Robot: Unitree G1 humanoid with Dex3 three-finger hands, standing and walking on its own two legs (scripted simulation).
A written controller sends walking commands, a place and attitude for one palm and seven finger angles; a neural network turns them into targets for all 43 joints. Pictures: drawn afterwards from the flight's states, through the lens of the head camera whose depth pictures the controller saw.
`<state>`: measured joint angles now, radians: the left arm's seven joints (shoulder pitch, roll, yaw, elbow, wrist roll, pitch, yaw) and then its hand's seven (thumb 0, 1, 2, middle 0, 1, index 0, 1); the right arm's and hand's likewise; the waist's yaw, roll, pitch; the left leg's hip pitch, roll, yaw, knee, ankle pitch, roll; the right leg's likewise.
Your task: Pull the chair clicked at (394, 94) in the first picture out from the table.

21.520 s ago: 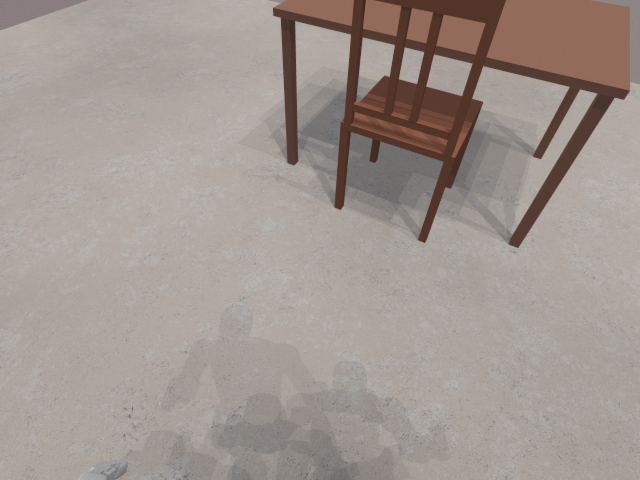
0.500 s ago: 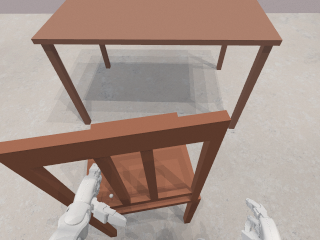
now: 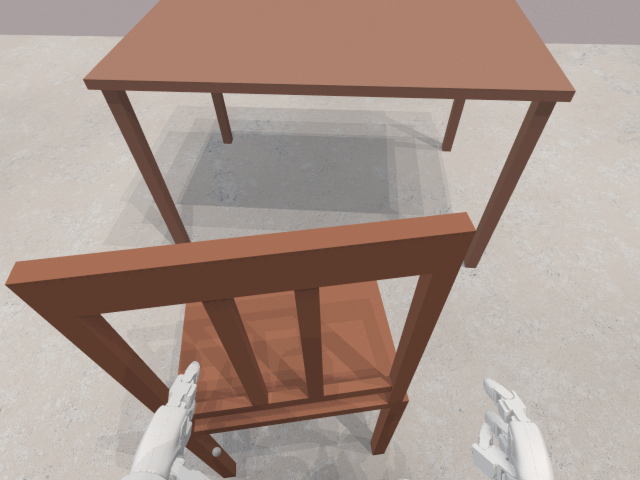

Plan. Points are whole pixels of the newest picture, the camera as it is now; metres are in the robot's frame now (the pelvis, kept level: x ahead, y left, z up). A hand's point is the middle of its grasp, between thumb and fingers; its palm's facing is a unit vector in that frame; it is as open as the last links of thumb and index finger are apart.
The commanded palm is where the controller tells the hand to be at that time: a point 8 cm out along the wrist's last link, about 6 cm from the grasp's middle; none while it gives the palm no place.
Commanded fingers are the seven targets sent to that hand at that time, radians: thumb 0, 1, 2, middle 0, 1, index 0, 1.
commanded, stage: draw the fingers out of the gap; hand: left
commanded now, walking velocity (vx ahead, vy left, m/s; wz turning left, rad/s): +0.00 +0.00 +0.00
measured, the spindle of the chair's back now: (243, 358) +0.29 +0.12 -0.02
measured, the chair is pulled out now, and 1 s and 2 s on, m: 0.54 0.54 0.53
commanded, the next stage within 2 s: draw the hand back to the body in 0.20 s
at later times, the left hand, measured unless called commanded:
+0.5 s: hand (187, 470) +0.14 +0.14 +0.03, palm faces +0.08 -1.00 -0.04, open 17.5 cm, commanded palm +0.10 +0.20 +0.04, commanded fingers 0.00 -0.55 0.20 0.00 0.00 0.00 0.00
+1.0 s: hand (130, 442) +0.16 +0.18 +0.09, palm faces +0.08 -0.94 -0.34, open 16.1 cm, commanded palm +0.12 +0.25 +0.13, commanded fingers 0.00 -0.01 0.46 -0.08 -0.11 -0.08 -0.11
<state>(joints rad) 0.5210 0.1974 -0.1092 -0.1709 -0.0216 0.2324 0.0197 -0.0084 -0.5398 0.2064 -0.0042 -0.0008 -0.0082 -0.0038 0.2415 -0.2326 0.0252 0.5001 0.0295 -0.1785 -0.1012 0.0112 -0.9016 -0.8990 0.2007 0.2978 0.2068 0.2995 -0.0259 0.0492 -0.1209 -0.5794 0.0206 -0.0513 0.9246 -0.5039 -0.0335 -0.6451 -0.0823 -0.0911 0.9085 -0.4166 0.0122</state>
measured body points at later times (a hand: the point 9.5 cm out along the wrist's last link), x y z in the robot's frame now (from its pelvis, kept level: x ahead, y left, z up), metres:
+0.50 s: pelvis -0.01 +0.00 -0.02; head +0.02 +0.00 +0.43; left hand +0.14 +0.20 +0.04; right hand +0.18 -0.24 -0.08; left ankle -0.02 +0.14 -0.69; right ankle +0.02 -0.13 -0.69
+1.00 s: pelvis +0.00 +0.00 +0.01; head +0.00 -0.01 +0.46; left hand +0.15 +0.23 +0.11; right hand +0.17 -0.23 -0.06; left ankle -0.02 +0.14 -0.69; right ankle +0.02 -0.13 -0.69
